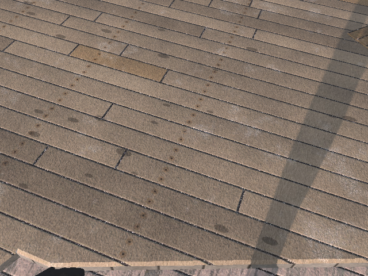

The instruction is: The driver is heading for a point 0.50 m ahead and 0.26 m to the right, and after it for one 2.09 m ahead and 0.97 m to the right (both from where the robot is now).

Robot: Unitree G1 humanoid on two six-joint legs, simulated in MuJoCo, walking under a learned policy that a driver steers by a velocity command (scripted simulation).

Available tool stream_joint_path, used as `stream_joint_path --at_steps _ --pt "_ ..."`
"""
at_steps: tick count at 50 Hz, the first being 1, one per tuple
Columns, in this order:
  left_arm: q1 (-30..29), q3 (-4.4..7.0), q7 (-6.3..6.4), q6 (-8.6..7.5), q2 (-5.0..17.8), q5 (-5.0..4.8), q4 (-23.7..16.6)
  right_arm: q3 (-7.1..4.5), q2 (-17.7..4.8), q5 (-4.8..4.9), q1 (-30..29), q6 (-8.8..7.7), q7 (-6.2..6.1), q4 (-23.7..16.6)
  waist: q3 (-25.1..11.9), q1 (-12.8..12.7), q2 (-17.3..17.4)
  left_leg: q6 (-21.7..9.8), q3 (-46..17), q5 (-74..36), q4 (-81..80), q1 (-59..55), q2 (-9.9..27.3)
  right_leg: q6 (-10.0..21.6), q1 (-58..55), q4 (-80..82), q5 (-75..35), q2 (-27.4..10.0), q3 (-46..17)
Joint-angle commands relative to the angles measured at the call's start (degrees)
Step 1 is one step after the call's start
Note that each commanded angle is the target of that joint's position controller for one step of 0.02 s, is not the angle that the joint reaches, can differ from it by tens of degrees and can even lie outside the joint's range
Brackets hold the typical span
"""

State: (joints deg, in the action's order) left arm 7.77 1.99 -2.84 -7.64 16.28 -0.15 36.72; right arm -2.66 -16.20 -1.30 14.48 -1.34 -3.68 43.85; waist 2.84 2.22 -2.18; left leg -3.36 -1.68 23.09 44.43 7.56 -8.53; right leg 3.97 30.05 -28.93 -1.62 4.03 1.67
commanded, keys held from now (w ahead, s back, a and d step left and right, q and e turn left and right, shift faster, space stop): e+shift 0.50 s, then w+e+shift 0.46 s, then w+q+shift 0.04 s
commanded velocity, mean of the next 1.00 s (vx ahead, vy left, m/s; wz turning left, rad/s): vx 0.33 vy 0.00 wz -0.86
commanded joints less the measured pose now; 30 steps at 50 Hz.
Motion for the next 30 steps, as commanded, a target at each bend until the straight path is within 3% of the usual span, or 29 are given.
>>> stream_joint_path --at_steps 1,2,3,4,6,8,10,12,15,19,20,21,22,23,24,25,26,27,30 --pt "13.1 3.63 1.39 0.55 13.7 3.0 -2.6 -0.15 -3.1 0.0 8.6 -0.77 1.65 -7.8 -25.3 -2.4 -12.7 10.0 -9.1 14.6 48.9 34.3 -2.9 20.5 -49.3 4.8 -27.8 -26.8 -48.7" --pt "7.8 4.15 2.3 2.0 11.7 2.18 -5.9 -0.7 -8.3 1.52 4.3 -0.65 2.58 -7.6 -25.6 -4.8 -5.4 8.6 -12.5 8.1 51.5 35.7 1.5 19.3 -45.6 7.2 -6.4 -25.0 -48.6" --pt "4.3 3.31 3.21 3.51 8.9 1.38 -7.0 -0.85 -8.9 1.22 -2.2 -0.07 2.84 -9.3 -16.0 -4.4 2.8 7.1 -10.8 3.9 46.5 36.2 2.8 15.8 -33.7 9.4 4.6 -20.2 -41.9" --pt "3.2 2.68 3.78 4.48 8.1 0.36 -7.5 -0.73 -7.7 -0.18 -4.7 0.72 2.54 -10.0 -12.3 -3.1 9.1 6.1 -9.2 1.5 41.5 34.5 4.0 13.2 -25.3 12.3 12.6 -17.1 -38.8" --pt "1.4 3.17 3.9 5.78 9.3 -0.33 -7.9 -0.46 -5.8 -0.2 -4.3 1.45 2.71 -10.8 -5.7 -0.3 5.5 6.0 -8.5 0.4 28.2 29.1 5.0 10.6 -13.1 14.7 16.7 -10.7 -33.9" --pt "1.2 3.69 3.92 6.76 9.3 -0.47 -7.7 -0.21 -3.8 0.18 -4.2 0.78 2.19 -9.6 -5.8 -0.6 1.9 6.9 -5.7 -0.3 14.1 24.2 4.2 8.5 -10.5 13.4 6.9 -6.3 -27.9" --pt "3.5 4.59 4.42 7.66 11.0 -0.71 -6.7 -0.29 -3.3 0.31 -5.2 0.43 1.6 -9.2 -10.4 -1.4 -0.6 8.2 -6.4 -2.3 8.2 21.4 3.3 8.3 -13.6 11.1 -0.6 -6.7 -28.6" --pt "3.2 5.23 4.95 8.76 11.6 -1.38 -6.8 -0.64 -4.2 0.91 -6.2 0.61 1.35 -8.7 -12.1 -2.0 -3.0 8.6 -7.5 -6.5 3.7 20.2 3.1 6.6 -15.0 10.5 4.7 -6.4 -29.6" --pt "2.8 5.56 5.45 10.16 11.1 -1.46 -7.1 -1.11 -4.6 1.41 -9.9 0.41 1.45 -8.9 -10.2 -3.6 -6.4 8.4 -8.3 -8.5 -2.8 18.2 2.5 4.6 -14.6 11.1 16.5 -4.9 -32.2" --pt "2.9 6.06 5.37 10.84 10.7 -1.19 -7.5 -2.23 -6.1 2.03 -10.3 -1.27 2.31 -8.3 -8.8 -3.9 -9.4 6.3 -9.3 -8.9 -15.2 12.0 2.8 3.4 -16.7 9.2 18.4 -4.4 -37.6" --pt "2.0 5.94 5.25 10.87 10.2 -1.52 -7.9 -2.69 -6.6 2.14 -8.6 -1.63 2.44 -7.5 -8.8 -2.7 -9.2 5.4 -8.8 -12.8 -21.1 8.0 4.1 2.4 -15.8 7.4 19.5 -3.4 -37.6" --pt "3.3 5.39 5.05 10.89 8.5 -1.78 -7.8 -3.25 -8.1 1.89 -7.8 -1.68 2.35 -7.1 -10.2 -2.9 -5.4 3.1 -11.0 -16.3 -25.9 1.1 9.4 0.6 -12.3 2.2 28.5 -0.6 -35.1" --pt "6.2 4.63 4.78 10.95 6.3 -1.67 -7.9 -3.75 -11.3 0.43 -8.8 -1.03 2.0 -8.0 -12.1 -4.9 5.2 -3.3 -21.4 -17.5 -26.1 -6.3 20.9 -1.9 -3.5 -8.4 37.7 4.3 -26.8" --pt "6.3 5.36 4.25 10.28 8.9 -2.02 -9.0 -3.9 -11.6 -1.75 -9.5 -0.6 2.1 -8.2 -10.4 -5.6 17.7 -10.1 -30.3 -21.8 -28.4 -2.2 28.7 -4.6 2.9 -24.0 37.9 7.3 -16.4" --pt "6.6 6.6 3.87 9.86 13.8 -1.41 -7.8 -3.24 -8.1 -1.69 -11.8 -0.71 1.82 -9.5 -8.4 -5.5 14.1 -10.7 -28.0 -21.2 -28.5 0.5 28.9 -6.9 4.7 -32.6 33.0 2.7 -14.8" --pt "7.7 6.96 3.79 10.18 14.5 -1.47 -6.3 -2.62 -5.8 -0.65 -14.0 -0.41 1.26 -10.3 -6.9 -5.8 10.4 -8.4 -21.2 -17.8 -27.4 2.0 25.2 -7.7 4.6 -36.1 28.8 1.3 -13.3" --pt "8.9 6.5 4.05 10.79 12.9 -0.98 -5.3 -2.51 -5.9 0.57 -13.5 -0.05 0.63 -10.5 -7.2 -5.3 8.7 -6.0 -17.8 -9.3 -28.1 0.6 22.4 -8.2 7.0 -39.9 23.9 0.4 -11.1" --pt "9.3 5.83 3.93 11.0 11.3 -0.73 -5.6 -2.44 -6.7 1.31 -12.3 0.13 0.09 -10.3 -6.3 -4.4 9.8 -5.1 -16.7 -4.0 -29.5 -0.5 22.2 -8.4 10.7 -44.1 21.0 -0.8 -9.0" --pt "4.9 4.51 3.24 9.63 9.7 -1.29 -8.1 -2.61 -8.6 0.99 -4.8 -0.62 -0.02 -9.2 -4.8 -0.1 10.3 -4.3 -13.9 7.2 -33.1 -5.5 22.3 -8.8 18.7 -46.1 18.0 -5.6 -3.4"
Velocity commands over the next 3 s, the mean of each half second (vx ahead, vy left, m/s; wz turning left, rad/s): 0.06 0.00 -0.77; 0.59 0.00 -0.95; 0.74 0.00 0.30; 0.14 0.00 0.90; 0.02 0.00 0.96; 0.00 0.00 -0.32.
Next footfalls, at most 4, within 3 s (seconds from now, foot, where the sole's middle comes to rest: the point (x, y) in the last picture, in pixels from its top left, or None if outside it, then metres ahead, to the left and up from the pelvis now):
0.42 left None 0.26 0.11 -0.75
1.02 right None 0.17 -0.27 -0.75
1.42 left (344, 256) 0.49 -0.57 -0.70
1.78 right None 0.49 -0.80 -0.70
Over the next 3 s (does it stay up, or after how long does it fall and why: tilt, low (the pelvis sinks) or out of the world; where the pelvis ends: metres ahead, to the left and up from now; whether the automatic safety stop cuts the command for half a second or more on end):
stays up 0.52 -0.68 0.07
